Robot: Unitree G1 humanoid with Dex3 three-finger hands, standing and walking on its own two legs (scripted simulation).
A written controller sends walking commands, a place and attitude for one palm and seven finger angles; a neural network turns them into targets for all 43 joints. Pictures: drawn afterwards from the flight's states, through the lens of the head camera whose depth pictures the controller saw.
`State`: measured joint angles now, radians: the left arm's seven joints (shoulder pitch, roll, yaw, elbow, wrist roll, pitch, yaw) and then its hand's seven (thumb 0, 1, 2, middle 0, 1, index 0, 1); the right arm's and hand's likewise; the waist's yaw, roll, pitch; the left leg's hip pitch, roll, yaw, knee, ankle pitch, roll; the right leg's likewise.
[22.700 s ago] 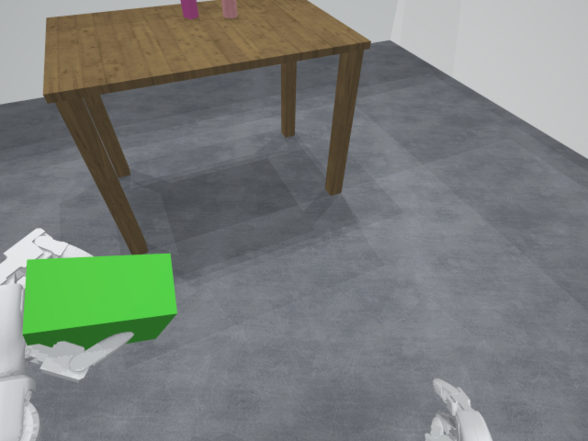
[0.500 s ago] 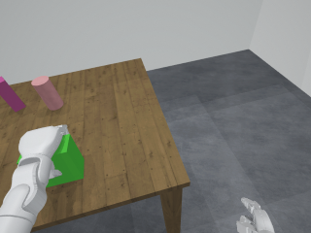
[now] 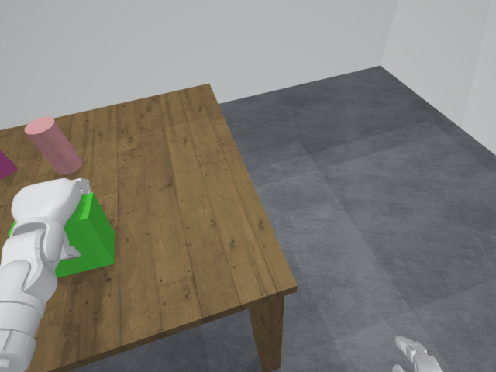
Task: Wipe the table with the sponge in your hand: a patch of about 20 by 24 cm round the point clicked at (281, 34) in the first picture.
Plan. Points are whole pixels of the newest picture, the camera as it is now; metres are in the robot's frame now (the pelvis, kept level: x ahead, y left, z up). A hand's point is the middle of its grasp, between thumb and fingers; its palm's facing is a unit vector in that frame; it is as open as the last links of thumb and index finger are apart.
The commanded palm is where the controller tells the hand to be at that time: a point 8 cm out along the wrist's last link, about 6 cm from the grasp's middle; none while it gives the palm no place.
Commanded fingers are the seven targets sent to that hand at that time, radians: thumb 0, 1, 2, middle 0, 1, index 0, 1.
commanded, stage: wipe forward along the first lane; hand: left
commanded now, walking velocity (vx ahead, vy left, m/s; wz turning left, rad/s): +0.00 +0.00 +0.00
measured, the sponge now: (75, 244) +0.30 +0.35 +0.03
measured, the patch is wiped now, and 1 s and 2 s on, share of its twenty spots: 0.35 0.65 0.75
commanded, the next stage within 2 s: slide across to the middle lane in 0.52 s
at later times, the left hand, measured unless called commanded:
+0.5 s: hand (69, 196) +0.37 +0.37 +0.08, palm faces -0.13 +0.01 -0.99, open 10.0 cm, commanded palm +0.36 +0.36 +0.11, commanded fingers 0.00 0.10 1.30 -1.20 -1.60 -1.20 -1.60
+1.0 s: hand (82, 184) +0.39 +0.35 +0.08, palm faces -0.06 +0.00 -1.00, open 10.0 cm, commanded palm +0.38 +0.32 +0.13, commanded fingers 0.00 0.10 1.30 -1.20 -1.60 -1.20 -1.60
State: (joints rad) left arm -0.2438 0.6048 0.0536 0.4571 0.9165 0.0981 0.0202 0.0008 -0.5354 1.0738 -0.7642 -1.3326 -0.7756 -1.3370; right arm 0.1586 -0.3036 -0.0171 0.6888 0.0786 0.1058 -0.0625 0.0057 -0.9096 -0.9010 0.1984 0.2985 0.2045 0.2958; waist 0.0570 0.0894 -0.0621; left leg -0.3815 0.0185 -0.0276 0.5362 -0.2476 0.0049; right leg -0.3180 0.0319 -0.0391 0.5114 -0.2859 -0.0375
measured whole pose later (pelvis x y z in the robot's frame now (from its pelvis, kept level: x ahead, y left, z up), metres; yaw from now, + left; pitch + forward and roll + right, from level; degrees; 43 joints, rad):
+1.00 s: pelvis +0.02 +0.03 +0.00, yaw +1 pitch +7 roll -1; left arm -0.53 0.55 -0.08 0.67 0.96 0.16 0.09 0.00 -0.53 1.08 -0.76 -1.35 -0.77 -1.35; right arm 0.17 -0.28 -0.02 0.73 0.08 0.16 -0.03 0.00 -0.91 -0.90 0.20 0.30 0.20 0.30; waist 0.04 0.06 -0.07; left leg -0.39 -0.03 -0.03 0.51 -0.25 0.03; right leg -0.30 -0.01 -0.04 0.45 -0.27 0.00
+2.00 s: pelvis +0.03 +0.02 +0.00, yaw +0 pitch +5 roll +0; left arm -0.23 0.42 -0.15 0.26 0.95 0.41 0.11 0.00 -0.49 1.06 -0.70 -1.38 -0.71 -1.38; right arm 0.09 -0.28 0.01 0.63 0.09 0.19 0.01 0.01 -0.91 -0.90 0.20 0.30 0.20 0.30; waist 0.05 0.09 -0.09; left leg -0.30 -0.01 -0.01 0.49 -0.28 0.01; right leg -0.23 0.00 -0.02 0.47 -0.31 -0.01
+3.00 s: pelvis +0.02 +0.01 +0.00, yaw -1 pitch +1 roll +0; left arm 0.16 0.36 -0.23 -0.21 0.98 0.51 0.14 0.01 -0.47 1.06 -0.68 -1.39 -0.69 -1.39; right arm 0.03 -0.26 0.03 0.60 0.09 0.17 0.05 0.01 -0.91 -0.90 0.20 0.30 0.20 0.30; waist 0.09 0.11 -0.07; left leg -0.24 0.00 0.01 0.50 -0.28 0.00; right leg -0.20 0.01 0.00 0.51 -0.33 -0.02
